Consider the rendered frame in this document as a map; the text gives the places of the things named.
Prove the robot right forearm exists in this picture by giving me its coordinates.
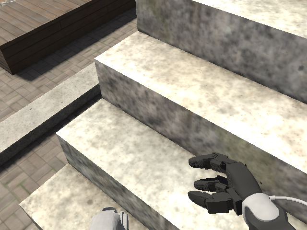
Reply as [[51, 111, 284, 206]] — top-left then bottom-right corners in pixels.
[[242, 193, 296, 230]]

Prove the robot right hand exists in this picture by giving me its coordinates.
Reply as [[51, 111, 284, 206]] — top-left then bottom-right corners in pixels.
[[187, 152, 262, 216]]

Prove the left robot shin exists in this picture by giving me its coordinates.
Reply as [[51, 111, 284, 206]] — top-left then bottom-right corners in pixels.
[[90, 206, 118, 223]]

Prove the left robot thigh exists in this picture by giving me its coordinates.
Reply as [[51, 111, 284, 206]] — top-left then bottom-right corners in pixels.
[[89, 210, 129, 230]]

